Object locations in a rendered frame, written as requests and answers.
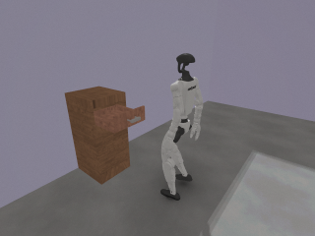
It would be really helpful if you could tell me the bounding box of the robot right foot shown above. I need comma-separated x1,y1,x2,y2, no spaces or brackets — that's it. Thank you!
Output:
175,173,193,182

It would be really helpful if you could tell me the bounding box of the cabinet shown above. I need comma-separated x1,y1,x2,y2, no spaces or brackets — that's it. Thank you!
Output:
65,86,130,185

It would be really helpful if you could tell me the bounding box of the robot left foot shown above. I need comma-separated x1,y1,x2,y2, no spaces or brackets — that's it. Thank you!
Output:
160,189,180,201

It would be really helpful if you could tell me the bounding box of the robot left forearm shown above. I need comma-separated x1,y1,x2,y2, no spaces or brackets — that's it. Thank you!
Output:
167,108,181,141

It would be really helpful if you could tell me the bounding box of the robot right upper arm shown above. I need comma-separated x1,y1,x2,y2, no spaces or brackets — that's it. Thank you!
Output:
192,77,204,106

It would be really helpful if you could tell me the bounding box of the robot right forearm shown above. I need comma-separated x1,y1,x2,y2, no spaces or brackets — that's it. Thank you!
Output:
193,103,204,125

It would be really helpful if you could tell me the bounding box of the robot left hand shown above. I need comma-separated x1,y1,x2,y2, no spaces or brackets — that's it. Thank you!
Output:
161,139,173,158

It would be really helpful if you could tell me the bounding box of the robot right hand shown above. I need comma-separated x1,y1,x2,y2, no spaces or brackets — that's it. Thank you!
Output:
190,124,201,141

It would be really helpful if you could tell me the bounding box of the robot foot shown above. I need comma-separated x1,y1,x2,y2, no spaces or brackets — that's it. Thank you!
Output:
160,189,180,201
175,173,193,182

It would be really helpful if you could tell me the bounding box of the handle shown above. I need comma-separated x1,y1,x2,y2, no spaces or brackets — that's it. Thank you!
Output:
127,116,141,123

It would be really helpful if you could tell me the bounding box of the robot left upper arm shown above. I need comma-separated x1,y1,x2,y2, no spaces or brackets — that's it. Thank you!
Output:
170,81,184,116

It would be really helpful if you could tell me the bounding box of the drawer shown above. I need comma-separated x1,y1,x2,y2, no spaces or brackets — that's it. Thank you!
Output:
94,104,146,134

